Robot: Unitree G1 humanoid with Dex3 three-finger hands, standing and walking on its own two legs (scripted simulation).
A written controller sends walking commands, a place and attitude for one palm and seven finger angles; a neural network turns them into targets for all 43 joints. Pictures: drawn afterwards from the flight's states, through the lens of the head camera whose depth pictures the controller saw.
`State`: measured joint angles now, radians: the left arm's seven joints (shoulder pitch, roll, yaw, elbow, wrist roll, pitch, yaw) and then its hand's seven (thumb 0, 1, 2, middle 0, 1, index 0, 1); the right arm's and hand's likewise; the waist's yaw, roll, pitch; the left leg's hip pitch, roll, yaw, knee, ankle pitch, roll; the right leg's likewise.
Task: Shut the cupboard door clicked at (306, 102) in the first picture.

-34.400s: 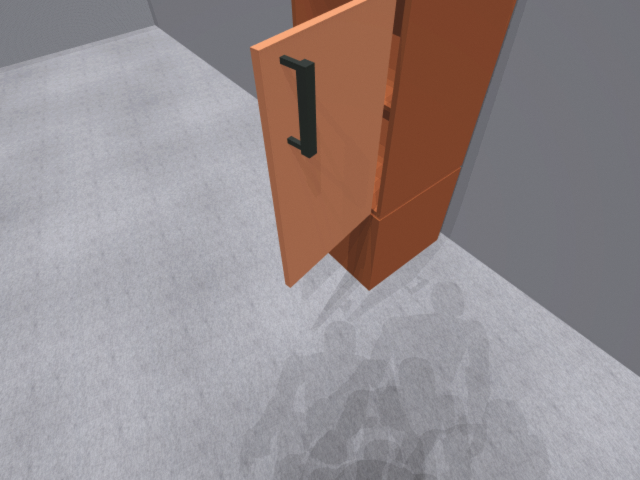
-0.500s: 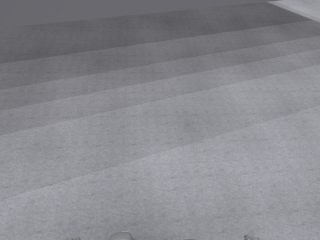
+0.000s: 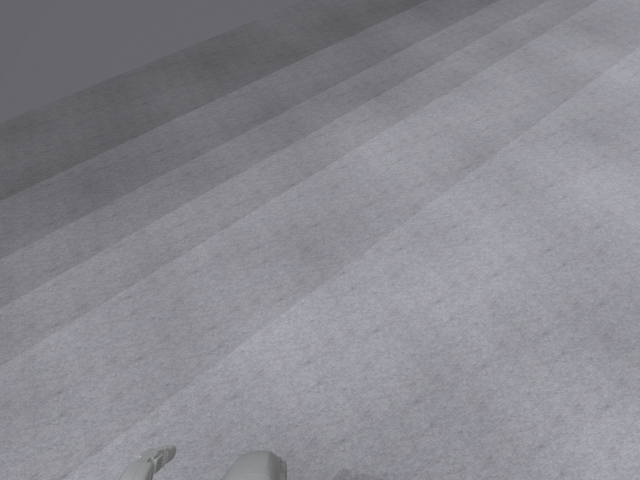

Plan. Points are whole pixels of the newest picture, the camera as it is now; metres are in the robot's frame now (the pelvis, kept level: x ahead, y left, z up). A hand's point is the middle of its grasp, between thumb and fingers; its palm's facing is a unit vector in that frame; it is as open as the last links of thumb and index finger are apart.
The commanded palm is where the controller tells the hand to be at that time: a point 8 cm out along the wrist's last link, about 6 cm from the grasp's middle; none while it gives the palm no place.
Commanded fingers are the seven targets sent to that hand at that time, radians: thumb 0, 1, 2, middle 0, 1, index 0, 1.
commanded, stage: turn to face it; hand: left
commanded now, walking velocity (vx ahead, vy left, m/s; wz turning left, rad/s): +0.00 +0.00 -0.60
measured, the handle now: out of the picture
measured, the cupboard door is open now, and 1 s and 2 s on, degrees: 63 63 63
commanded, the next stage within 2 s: none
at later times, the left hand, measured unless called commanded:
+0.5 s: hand (196, 437) +0.19 +0.20 -0.16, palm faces -0.27 -0.94 -0.21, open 7.4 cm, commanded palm none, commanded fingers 0.00 0.90 0.90 -0.20 -0.30 -0.20 -0.30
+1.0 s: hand (249, 399) +0.25 +0.13 -0.18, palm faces -0.53 -0.83 -0.19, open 7.4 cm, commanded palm none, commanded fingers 0.00 0.90 0.90 -0.20 -0.30 -0.20 -0.30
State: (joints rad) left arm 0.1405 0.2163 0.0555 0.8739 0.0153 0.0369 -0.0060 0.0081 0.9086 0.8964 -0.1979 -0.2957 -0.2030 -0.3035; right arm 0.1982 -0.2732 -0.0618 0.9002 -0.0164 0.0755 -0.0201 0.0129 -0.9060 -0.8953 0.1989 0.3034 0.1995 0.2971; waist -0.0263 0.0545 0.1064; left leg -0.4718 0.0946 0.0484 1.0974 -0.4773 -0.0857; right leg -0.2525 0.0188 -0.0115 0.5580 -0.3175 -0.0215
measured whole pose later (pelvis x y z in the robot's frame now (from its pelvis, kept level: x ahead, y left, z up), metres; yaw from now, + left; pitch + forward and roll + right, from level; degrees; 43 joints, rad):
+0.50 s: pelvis +0.03 +0.02 +0.01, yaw -18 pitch +1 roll -3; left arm 0.13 0.26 0.09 0.89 0.02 0.09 -0.05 0.01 0.91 0.90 -0.20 -0.30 -0.20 -0.30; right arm 0.22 -0.22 -0.03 0.86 -0.03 0.03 -0.02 0.01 -0.90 -0.89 0.20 0.30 0.20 0.30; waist 0.00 0.01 0.11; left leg -0.24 0.14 0.19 0.53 -0.29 0.00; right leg -0.39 -0.03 -0.06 0.90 -0.47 0.06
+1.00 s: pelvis +0.07 +0.01 -0.01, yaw -35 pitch +1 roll -1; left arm 0.18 0.24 0.07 0.92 0.01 0.07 -0.01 0.01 0.91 0.90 -0.20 -0.30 -0.21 -0.30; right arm 0.17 -0.22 -0.02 0.84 -0.02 0.02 -0.02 0.01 -0.90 -0.90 0.20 0.30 0.20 0.30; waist 0.01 -0.04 0.09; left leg -0.35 0.06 0.08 0.63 -0.29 0.01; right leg -0.35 0.05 0.09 0.82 -0.49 0.02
